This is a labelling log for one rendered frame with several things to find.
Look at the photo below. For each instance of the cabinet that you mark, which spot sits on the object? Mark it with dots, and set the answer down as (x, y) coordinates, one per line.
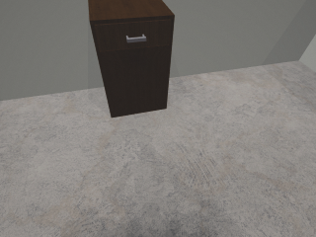
(136, 79)

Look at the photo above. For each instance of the handle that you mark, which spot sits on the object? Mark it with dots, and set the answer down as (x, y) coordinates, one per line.
(136, 39)

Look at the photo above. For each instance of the drawer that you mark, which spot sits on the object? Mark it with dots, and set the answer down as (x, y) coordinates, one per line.
(112, 36)

